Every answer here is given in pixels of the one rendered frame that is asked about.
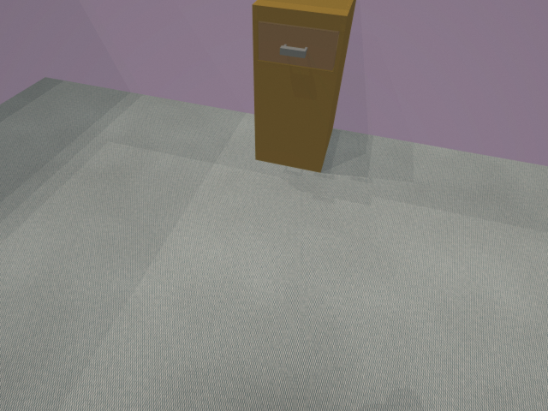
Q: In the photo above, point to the drawer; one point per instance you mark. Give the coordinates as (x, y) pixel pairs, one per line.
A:
(321, 44)

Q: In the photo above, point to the cabinet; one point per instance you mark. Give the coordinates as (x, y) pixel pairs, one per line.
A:
(295, 106)

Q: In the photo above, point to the handle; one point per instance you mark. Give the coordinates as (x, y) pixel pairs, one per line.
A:
(293, 51)

